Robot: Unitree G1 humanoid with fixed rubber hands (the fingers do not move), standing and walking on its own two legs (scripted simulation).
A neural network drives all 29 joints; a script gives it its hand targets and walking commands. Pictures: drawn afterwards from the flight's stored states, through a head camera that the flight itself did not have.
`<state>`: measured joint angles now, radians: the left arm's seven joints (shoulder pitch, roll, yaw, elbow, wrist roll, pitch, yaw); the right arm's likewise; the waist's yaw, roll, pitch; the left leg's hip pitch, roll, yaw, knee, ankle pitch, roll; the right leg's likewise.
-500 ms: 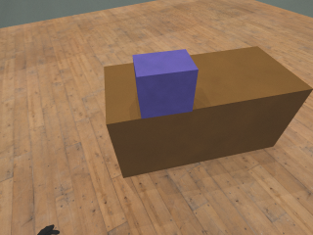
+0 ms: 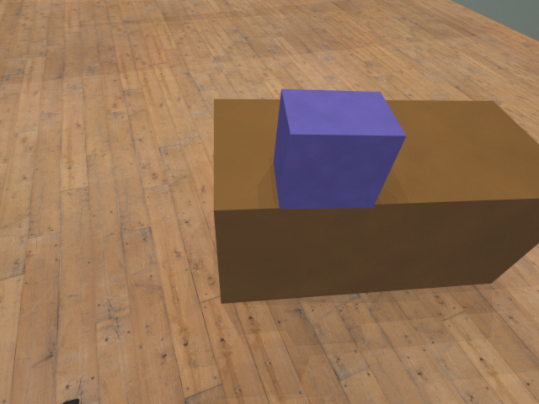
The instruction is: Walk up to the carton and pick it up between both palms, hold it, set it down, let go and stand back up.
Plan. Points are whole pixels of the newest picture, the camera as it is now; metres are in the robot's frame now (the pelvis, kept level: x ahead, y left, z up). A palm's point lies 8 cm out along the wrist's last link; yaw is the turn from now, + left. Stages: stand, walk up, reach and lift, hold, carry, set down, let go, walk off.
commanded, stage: walk up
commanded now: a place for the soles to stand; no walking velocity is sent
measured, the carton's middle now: (329, 151) +0.76 -0.14 -0.08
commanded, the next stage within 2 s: none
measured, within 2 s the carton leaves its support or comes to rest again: neither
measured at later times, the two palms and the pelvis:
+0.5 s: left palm out of the picture +0.15 +0.22 -0.06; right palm out of the picture +0.07 -0.41 -0.10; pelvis +0.05 -0.09 +0.01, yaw +0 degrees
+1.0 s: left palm out of the picture +0.13 +0.26 -0.12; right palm out of the picture +0.16 -0.37 -0.08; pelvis +0.07 -0.05 -0.02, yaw +5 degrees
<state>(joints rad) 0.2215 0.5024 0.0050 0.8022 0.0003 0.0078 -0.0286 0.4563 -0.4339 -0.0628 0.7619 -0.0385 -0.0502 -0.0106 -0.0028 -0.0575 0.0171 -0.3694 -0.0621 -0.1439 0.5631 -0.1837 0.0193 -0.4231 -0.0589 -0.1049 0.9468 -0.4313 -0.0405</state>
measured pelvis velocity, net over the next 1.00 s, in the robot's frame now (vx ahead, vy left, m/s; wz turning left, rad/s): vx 0.07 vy -0.05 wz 0.09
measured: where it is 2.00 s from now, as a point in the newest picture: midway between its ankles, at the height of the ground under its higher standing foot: outside the picture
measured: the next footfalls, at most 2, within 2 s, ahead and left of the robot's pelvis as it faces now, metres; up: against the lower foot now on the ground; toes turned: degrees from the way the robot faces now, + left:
right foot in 0.22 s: +0.09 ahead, -0.15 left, +0.00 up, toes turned -3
left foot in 0.78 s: +0.13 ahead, +0.09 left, +0.00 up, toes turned -1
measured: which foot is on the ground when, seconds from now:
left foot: down 0.00-0.24, up 0.26-0.76, down 0.78-1.00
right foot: up 0.00-0.20, down 0.22-1.00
